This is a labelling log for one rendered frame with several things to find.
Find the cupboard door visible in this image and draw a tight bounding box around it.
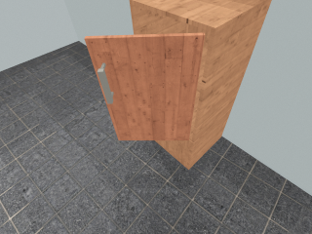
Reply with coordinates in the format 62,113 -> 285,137
84,32 -> 205,140

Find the handle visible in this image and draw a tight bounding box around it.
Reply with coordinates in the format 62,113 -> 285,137
97,62 -> 114,104

